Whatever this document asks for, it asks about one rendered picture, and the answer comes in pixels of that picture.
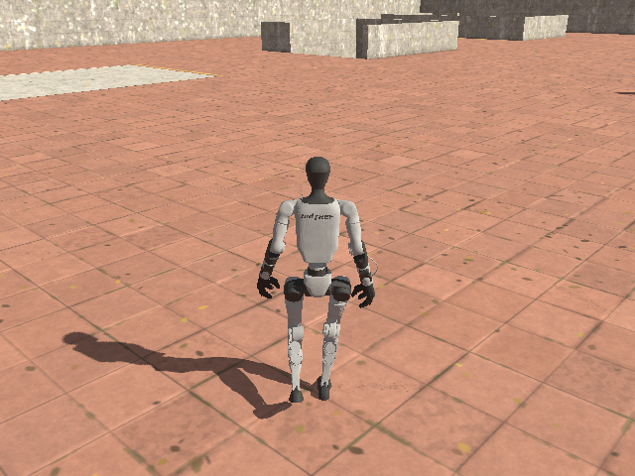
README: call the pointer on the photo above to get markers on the right robot upper arm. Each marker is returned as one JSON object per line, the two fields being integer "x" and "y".
{"x": 348, "y": 209}

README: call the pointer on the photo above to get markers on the robot head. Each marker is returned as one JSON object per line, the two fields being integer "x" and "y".
{"x": 317, "y": 169}

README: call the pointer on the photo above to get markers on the robot right forearm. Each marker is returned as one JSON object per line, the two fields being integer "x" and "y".
{"x": 363, "y": 268}

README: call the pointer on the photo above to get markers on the left robot hand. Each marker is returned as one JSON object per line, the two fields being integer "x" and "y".
{"x": 262, "y": 284}

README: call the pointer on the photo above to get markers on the left robot upper arm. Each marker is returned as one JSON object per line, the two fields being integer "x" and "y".
{"x": 286, "y": 209}

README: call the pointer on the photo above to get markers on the right robot hand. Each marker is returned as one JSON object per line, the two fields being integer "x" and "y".
{"x": 367, "y": 292}

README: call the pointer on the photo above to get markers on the left robot foot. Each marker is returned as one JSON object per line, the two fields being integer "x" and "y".
{"x": 296, "y": 396}

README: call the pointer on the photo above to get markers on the robot left forearm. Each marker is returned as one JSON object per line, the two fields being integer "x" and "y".
{"x": 268, "y": 263}

